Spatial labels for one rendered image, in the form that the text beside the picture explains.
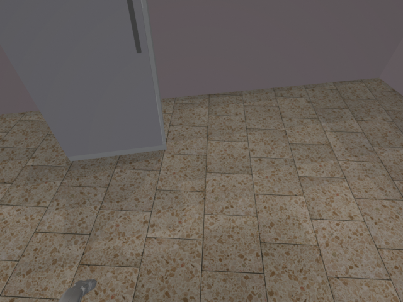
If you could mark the fridge door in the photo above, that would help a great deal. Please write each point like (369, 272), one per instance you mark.
(78, 61)

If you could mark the robot left hand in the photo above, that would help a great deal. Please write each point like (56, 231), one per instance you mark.
(79, 289)

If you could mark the handle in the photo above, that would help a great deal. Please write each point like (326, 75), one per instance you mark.
(134, 25)

